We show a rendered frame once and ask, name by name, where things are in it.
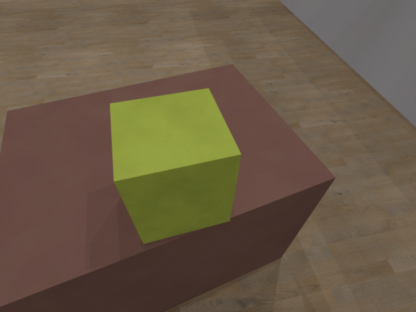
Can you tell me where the pedestal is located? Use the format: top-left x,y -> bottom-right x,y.
0,64 -> 335,312

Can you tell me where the carton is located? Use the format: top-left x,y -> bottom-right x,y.
110,88 -> 241,244

